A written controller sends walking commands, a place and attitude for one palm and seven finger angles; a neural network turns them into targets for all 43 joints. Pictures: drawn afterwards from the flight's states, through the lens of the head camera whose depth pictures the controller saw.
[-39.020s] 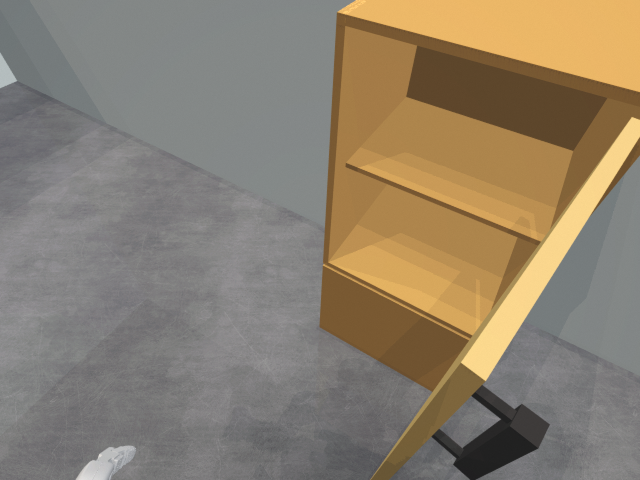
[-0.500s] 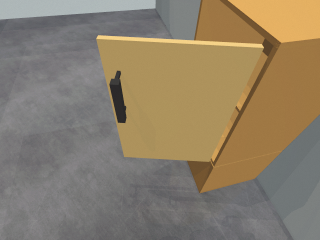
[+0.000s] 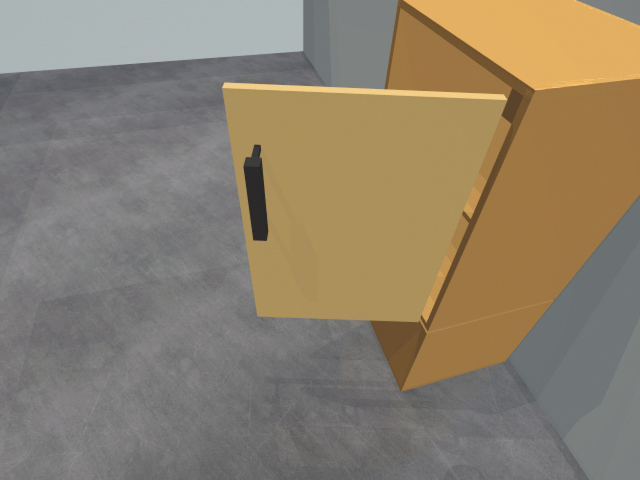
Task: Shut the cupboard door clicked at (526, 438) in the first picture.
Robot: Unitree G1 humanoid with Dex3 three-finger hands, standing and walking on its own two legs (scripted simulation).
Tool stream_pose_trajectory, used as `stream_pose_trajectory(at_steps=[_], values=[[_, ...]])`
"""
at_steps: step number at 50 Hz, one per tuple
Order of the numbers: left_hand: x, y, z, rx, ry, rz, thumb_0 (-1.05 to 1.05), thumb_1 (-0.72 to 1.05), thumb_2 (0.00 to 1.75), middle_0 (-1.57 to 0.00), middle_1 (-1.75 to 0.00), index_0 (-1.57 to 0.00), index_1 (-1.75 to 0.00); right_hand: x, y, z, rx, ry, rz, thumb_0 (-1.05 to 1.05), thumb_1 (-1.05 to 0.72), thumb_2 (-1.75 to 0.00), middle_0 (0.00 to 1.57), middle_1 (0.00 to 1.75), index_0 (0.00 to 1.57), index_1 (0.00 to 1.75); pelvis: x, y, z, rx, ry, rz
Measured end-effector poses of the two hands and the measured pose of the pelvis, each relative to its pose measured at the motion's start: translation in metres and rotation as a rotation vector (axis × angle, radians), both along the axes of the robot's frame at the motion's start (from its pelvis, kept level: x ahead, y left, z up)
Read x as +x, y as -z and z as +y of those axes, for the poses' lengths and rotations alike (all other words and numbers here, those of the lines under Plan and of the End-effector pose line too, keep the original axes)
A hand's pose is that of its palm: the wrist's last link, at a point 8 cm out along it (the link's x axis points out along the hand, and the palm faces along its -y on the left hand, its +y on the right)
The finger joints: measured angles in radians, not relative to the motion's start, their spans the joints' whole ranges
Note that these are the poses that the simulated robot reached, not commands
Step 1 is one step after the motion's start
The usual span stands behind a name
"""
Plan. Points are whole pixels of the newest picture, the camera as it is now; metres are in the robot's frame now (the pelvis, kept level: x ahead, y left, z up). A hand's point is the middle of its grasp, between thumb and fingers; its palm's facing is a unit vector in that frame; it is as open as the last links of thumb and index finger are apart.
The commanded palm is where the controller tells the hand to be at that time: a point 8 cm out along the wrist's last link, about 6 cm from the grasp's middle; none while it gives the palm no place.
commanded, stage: shuffle to correct the standing spot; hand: left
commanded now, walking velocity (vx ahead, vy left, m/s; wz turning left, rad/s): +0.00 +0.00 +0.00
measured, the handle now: (258, 193) +0.54 +0.14 +0.06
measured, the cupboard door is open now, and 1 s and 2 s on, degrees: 73 73 73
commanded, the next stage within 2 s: come to a stop and stand still in 1.00 s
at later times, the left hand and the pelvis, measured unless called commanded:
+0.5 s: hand out of the picture -0.10 +0.12 -0.19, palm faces +0.08 -0.99 -0.11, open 7.4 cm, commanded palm none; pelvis -0.02 -0.02 -0.01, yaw +1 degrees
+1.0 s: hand out of the picture +0.05 +0.09 -0.17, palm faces +0.08 -0.98 -0.17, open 7.4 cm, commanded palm none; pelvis +0.05 -0.07 +0.01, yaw +2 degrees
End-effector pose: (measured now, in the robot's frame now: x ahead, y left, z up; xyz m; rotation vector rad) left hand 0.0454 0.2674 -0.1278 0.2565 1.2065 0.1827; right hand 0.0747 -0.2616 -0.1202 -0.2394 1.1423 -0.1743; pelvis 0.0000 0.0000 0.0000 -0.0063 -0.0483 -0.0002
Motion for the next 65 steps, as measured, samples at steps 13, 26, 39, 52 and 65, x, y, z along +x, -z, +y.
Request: stream_pose_trajectory(at_steps=[13, 26, 39, 52, 65], values=[[-0.108, 0.008, -0.047, -0.093, -0.070, 0.243, 0.01, 0.91, 0.90, -0.20, -0.30, -0.20, -0.30, -0.091, 0.011, -0.001, 0.042, 0.071, 0.213, 0.00, -0.90, -0.89, 0.20, 0.30, 0.20, 0.30, -0.022, -0.006, -0.017, -0.001, -0.004, 0.012], [-0.145, 0.033, -0.092, -0.199, -0.145, 0.338, 0.01, 0.90, 0.90, -0.21, -0.30, -0.20, -0.30, -0.104, 0.023, 0.010, 0.053, 0.108, 0.194, 0.00, -0.90, -0.89, 0.20, 0.30, 0.20, 0.29, -0.018, 0.009, -0.023, -0.011, -0.008, 0.011], [-0.009, 0.003, -0.086, -0.073, -0.026, 0.078, 0.02, 0.94, 0.90, -0.20, -0.30, -0.20, -0.30, -0.117, 0.028, 0.002, 0.154, 0.173, 0.280, 0.00, -0.90, -0.89, 0.20, 0.30, 0.21, 0.30, 0.008, -0.002, -0.057, 0.018, 0.025, 0.047], [-0.006, 0.014, -0.137, -0.165, -0.118, 0.148, 0.01, 0.91, 0.90, -0.20, -0.30, -0.20, -0.30, 0.001, 0.014, -0.042, 0.083, 0.075, 0.188, 0.00, -0.91, -0.89, 0.20, 0.30, 0.20, 0.29, 0.063, -0.005, -0.071, -0.022, -0.031, 0.047], [0.039, 0.029, -0.120, -0.203, -0.133, 0.237, 0.01, 0.91, 0.90, -0.20, -0.30, -0.20, -0.30, 0.096, 0.005, -0.016, 0.009, 0.017, 0.096, -0.01, -0.95, -0.89, 0.20, 0.30, 0.20, 0.30, 0.115, -0.002, -0.048, -0.014, -0.021, 0.035]])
